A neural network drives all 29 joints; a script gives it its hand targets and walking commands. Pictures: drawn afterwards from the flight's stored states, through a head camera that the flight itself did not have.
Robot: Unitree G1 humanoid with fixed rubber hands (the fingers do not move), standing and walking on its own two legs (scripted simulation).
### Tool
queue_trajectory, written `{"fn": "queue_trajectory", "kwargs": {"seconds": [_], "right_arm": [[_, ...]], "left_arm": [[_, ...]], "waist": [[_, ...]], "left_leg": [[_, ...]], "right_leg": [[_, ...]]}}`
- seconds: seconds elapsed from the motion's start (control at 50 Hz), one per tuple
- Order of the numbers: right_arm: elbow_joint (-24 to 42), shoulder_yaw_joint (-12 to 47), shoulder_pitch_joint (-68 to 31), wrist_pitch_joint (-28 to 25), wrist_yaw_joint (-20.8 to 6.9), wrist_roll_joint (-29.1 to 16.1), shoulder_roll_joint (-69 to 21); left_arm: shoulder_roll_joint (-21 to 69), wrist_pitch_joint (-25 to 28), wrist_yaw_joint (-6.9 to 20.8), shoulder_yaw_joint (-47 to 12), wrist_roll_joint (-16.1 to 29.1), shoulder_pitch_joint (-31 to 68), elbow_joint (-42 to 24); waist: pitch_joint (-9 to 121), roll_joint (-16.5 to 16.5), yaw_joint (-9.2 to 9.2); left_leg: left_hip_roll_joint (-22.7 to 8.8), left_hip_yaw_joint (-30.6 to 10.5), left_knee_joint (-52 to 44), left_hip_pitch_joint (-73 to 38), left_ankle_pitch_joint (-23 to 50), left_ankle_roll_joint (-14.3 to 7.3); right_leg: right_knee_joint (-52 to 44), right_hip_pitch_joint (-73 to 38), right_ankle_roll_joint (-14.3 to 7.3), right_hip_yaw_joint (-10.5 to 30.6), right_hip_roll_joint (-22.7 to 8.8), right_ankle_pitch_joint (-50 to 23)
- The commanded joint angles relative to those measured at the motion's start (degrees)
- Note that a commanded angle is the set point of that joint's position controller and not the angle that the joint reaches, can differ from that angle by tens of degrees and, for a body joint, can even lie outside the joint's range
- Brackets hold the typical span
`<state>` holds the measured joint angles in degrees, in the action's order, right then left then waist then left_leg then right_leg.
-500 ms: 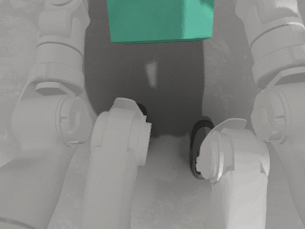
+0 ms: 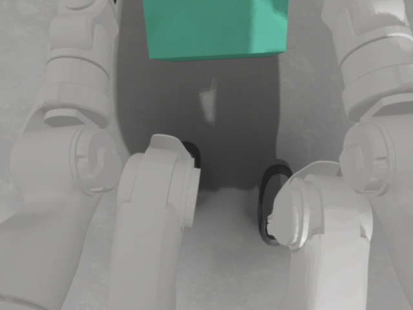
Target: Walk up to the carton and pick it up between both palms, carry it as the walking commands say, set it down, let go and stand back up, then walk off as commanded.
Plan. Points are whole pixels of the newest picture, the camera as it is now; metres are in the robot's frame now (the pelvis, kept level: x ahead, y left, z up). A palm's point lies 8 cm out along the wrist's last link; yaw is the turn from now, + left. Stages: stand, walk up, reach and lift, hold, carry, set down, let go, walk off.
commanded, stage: set down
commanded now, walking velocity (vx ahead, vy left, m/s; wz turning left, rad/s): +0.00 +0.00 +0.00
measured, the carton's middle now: out of the picture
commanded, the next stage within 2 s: none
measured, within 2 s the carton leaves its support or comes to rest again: neither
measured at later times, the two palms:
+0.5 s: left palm out of the picture +0.51 +0.24 -0.19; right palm out of the picture +0.57 -0.06 -0.20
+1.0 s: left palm out of the picture +0.51 +0.27 -0.19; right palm out of the picture +0.59 -0.09 -0.19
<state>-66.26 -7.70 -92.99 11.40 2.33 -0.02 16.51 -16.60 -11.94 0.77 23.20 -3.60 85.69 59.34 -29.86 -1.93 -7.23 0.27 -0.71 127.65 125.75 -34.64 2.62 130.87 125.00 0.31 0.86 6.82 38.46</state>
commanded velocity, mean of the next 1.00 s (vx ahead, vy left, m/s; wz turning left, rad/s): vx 0.00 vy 0.00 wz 0.00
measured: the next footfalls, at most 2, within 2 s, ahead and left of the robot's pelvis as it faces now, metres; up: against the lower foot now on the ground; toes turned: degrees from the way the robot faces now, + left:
none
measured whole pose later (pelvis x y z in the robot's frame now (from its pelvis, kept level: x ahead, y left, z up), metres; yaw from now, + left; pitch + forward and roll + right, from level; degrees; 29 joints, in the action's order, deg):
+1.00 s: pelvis +0.00 +0.01 +0.00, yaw +1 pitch +34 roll +2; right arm -69.9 1.0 -95.8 7.8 3.9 -10.0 25.0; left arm -21.0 -3.8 -2.9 17.5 6.4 89.8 70.4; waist -29.9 0.4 -7.9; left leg -1.6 1.3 127.6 128.3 -32.8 -0.2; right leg 131.0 126.7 0.2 0.7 4.1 37.7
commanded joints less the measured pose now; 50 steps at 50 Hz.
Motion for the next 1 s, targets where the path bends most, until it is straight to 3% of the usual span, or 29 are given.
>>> {"fn": "queue_trajectory", "kwargs": {"seconds": [0.0, 0.06, 0.16, 0.18, 0.2, 0.22, 0.24, 0.26, 0.34, 0.38, 0.44, 0.46, 0.5, 0.52, 0.54, 0.56, 0.6, 0.64, 0.66, 0.7, 0.74, 0.76, 0.8, 0.82, 0.84, 0.88, 0.9, 0.96, 0.98], "right_arm": [[8.6, 10.5, -24.2, -2.2, -10.1, -3.0, -39.7], [6.5, 8.0, -23.9, -1.9, -10.5, -1.9, -39.5], [7.9, 9.0, -25.0, -1.6, -10.5, -2.1, -38.7], [6.9, 7.1, -23.9, -1.9, -10.5, -0.6, -37.4], [6.8, 7.6, -24.6, -2.0, -10.4, -2.0, -36.8], [8.1, 7.3, -23.9, -2.6, -10.1, -1.5, -34.9], [8.0, 7.7, -23.5, -2.4, -10.0, -1.4, -35.2], [6.6, 6.9, -22.3, -2.5, -9.6, 0.1, -34.1], [8.9, 7.0, -25.0, -3.3, -8.5, -2.1, -27.2], [7.6, 7.1, -23.6, -3.4, -8.4, -2.1, -26.7], [8.5, 4.7, -22.0, -4.6, -6.3, -1.5, -17.8], [8.2, 5.1, -24.1, -4.5, -5.3, -1.7, -16.5], [7.9, 3.2, -21.4, -4.8, -3.8, -0.7, -8.2], [7.7, 3.7, -22.9, -4.8, -2.9, -2.7, -4.9], [7.2, 2.3, -20.2, -5.2, -1.0, -1.2, 3.5], [6.2, 2.9, -21.0, -5.0, -0.8, -2.3, 2.1], [4.5, 4.5, -20.2, -5.4, 0.8, -3.0, 6.7], [6.1, 3.6, -22.1, -5.7, 2.5, -4.1, 12.1], [5.7, 4.4, -21.8, -5.8, 2.7, -4.2, 11.7], [4.3, 5.2, -20.0, -5.8, 2.5, -5.6, 10.2], [-0.3, 7.9, -18.0, -5.0, 1.4, -7.6, 7.8], [-0.3, 6.7, -17.1, -5.4, 1.6, -7.7, 9.2], [3.8, 7.5, -19.3, -6.3, 2.1, -6.6, 11.5], [4.8, 7.4, -21.0, -6.7, 2.0, -7.6, 11.1], [1.6, 6.9, -19.9, -6.1, 1.9, -7.5, 10.9], [3.2, 7.8, -20.9, -5.6, 1.2, -9.2, 10.5], [2.9, 8.1, -20.6, -5.0, 1.2, -9.7, 11.3], [6.9, 10.4, -25.7, -5.7, 2.0, -10.5, 11.7], [9.5, 9.3, -25.6, -5.6, 2.7, -10.6, 12.8]], "left_arm": [[36.0, 1.4, 12.5, -12.8, 3.0, 26.0, -3.6], [37.2, 1.3, 12.6, -13.8, 3.9, 28.6, -4.8], [34.8, 1.2, 12.7, -11.4, 2.1, 27.2, -3.5], [36.3, 1.4, 12.6, -12.7, 2.1, 26.7, -3.8], [34.2, 1.3, 12.0, -11.1, 0.8, 26.1, -3.2], [34.1, 1.6, 11.9, -11.7, 2.2, 26.9, -3.6], [32.9, 1.7, 11.5, -10.7, 1.6, 25.2, -2.8], [33.1, 2.3, 11.4, -11.2, 2.7, 26.0, -3.1], [27.1, 2.4, 10.1, -9.2, 2.4, 25.6, -2.4], [25.7, 3.4, 8.7, -8.8, 1.8, 25.0, -3.1], [18.9, 4.4, 6.7, -7.9, 3.2, 23.7, -2.9], [15.7, 4.7, 5.5, -5.9, 2.7, 24.7, -1.8], [9.2, 5.6, 3.5, -3.9, 1.3, 20.7, -1.3], [2.9, 6.4, 2.1, -2.2, 1.0, 20.2, -1.6], [-4.1, 7.3, 0.2, -1.2, 1.4, 19.0, 0.2], [-4.2, 7.9, -0.3, -2.6, 1.8, 20.4, -1.5], [-7.5, 8.3, -1.7, -1.9, 3.6, 19.0, 1.1], [-14.1, 8.8, -3.8, 1.8, 2.3, 18.2, 4.1], [-14.9, 9.3, -4.1, 1.7, 3.1, 18.9, 2.2], [-11.2, 9.8, -3.7, -2.6, 5.4, 18.1, 4.0], [-10.8, 9.7, -3.3, -2.5, 6.4, 17.9, 6.2], [-12.8, 9.9, -3.6, -3.0, 6.4, 15.3, 7.2], [-11.9, 10.1, -3.4, -3.4, 8.8, 16.1, 6.3], [-14.3, 10.6, -3.6, -2.8, 9.1, 16.5, 6.2], [-13.6, 11.1, -3.6, -4.7, 10.5, 19.0, 4.3], [-13.3, 10.7, -3.3, -6.0, 10.3, 21.5, 1.8], [-12.8, 9.8, -3.2, -5.7, 9.2, 17.2, 8.2], [-16.1, 10.1, -4.6, -5.8, 11.7, 22.5, -0.5], [-17.4, 10.1, -5.3, -5.5, 12.1, 22.0, -2.6]], "waist": [[49.0, -4.3, -5.02], [46.2, -3.5, -3.84], [47.1, -5.6, -5.31], [44.1, -3.9, -3.38], [45.3, -2.6, -6.25], [44.9, -2.6, -4.26], [45.1, -3.6, -5.08], [46.2, -6.7, -1.86], [48.5, -1.4, -5.36], [48.1, -4.8, -5.54], [48.7, -1.7, -4.11], [50.6, -6.2, -4.12], [48.6, -5.4, -4.33], [51.2, -3.3, -8.09], [51.5, -3.5, -5.60], [53.3, -1.9, -6.04], [57.4, -6.6, -4.84], [58.0, -4.1, -7.98], [61.3, -6.7, -7.81], [62.3, -3.0, -5.30], [60.7, -4.8, -8.41], [63.4, -3.5, -7.49], [65.6, -8.8, -3.96], [62.7, -8.0, -6.06], [64.7, -5.0, -4.43], [63.0, -3.2, -5.34], [62.9, -1.4, -7.46], [71.0, -7.5, -6.49], [75.1, -5.7, -5.98]], "left_leg": [[3.2, 3.4, -7.1, -22.7, 18.4, -3.1], [3.6, 2.0, -7.5, -21.8, 19.2, -2.9], [3.3, 2.2, -8.1, -21.6, 17.8, -3.2], [3.3, 2.3, -7.5, -20.9, 17.8, -2.6], [3.2, 3.0, -7.6, -21.5, 18.0, -2.6], [3.1, 2.2, -7.4, -23.5, 18.7, -2.7], [3.0, 2.6, -7.2, -23.7, 18.4, -2.9], [3.4, 2.0, -7.1, -22.7, 18.8, -2.8], [2.3, 2.1, -7.2, -25.6, 18.9, -2.3], [2.7, 1.8, -7.8, -26.5, 21.3, -2.3], [2.4, 2.1, -7.6, -29.1, 21.4, -1.8], [2.5, 1.4, -8.2, -27.7, 20.5, -2.3], [2.3, 1.8, -8.8, -28.3, 21.5, -1.5], [1.5, 2.0, -8.3, -27.4, 21.1, -1.6], [1.6, 2.6, -7.8, -28.1, 21.1, -1.1], [1.7, 2.2, -9.2, -29.2, 23.0, -1.1], [1.2, 2.2, -8.1, -29.5, 23.8, -0.9], [0.7, 2.0, -6.8, -29.9, 25.6, -1.3], [0.9, 2.4, -6.9, -27.9, 26.0, -1.5], [1.0, 1.9, -7.0, -31.9, 28.2, -1.3], [0.2, 2.2, -6.8, -30.2, 28.5, -1.8], [0.3, 2.0, -6.9, -32.1, 29.6, -1.4], [0.5, 1.4, -6.5, -29.5, 32.9, -1.4], [0.1, 0.7, -6.7, -26.6, 32.0, -2.0], [0.4, 1.6, -6.9, -28.9, 31.1, -1.4], [0.1, 0.9, -6.8, -30.5, 30.6, -1.6], [-0.1, 0.9, -7.5, -34.1, 29.8, -1.7], [0.5, 0.9, -7.5, -32.6, 30.7, -2.2], [0.8, 0.9, -8.3, -37.5, 31.7, -2.4]], "right_leg": [[-10.9, -22.9, -1.1, 0.0, 1.8, -17.3], [-9.8, -19.0, -1.7, -0.1, 2.0, -16.8], [-10.1, -21.5, -1.1, -0.2, 1.5, -16.3], [-10.2, -18.2, -1.3, -0.1, 1.8, -15.2], [-10.3, -20.0, -0.9, 0.1, 1.5, -15.9], [-10.3, -18.7, -1.5, -0.6, 1.9, -16.1], [-10.5, -18.1, -1.1, -0.6, 1.8, -15.0], [-10.5, -19.7, -0.8, -1.4, 1.4, -16.5], [-9.8, -21.3, -1.3, -0.2, 0.7, -15.8], [-9.4, -19.9, -0.2, -1.4, 1.1, -17.1], [-10.1, -19.7, -0.3, -1.3, 0.5, -15.8], [-9.7, -22.0, 0.6, -1.9, 0.1, -16.5], [-10.2, -20.9, 0.9, -1.8, 0.0, -16.3], [-9.6, -24.7, 0.5, 0.3, -0.9, -17.9], [-9.8, -22.0, 0.8, -0.5, -1.1, -16.8], [-10.1, -23.0, 0.8, -0.5, -0.7, -18.5], [-9.5, -28.3, 1.7, -0.4, -1.4, -20.5], [-9.2, -24.4, 1.9, 0.9, -1.7, -20.8], [-9.1, -28.2, 2.1, 1.0, -2.2, -22.5], [-9.7, -24.7, 1.7, 0.5, -1.9, -22.7], [-10.0, -23.4, 1.7, 1.6, -2.5, -22.1], [-9.1, -23.7, 1.8, 0.6, -2.6, -23.0], [-8.5, -26.4, 2.2, -0.1, -3.0, -27.9], [-8.6, -23.7, 2.1, 0.9, -2.9, -27.4], [-8.9, -24.1, 1.4, 0.9, -2.9, -25.7], [-9.3, -20.1, 1.0, 0.8, -3.1, -22.0], [-9.0, -20.0, 1.0, 0.3, -3.4, -19.2], [-8.2, -29.7, 1.0, 0.3, -3.6, -24.2], [-8.5, -29.8, 0.8, -0.1, -3.1, -23.5]]}}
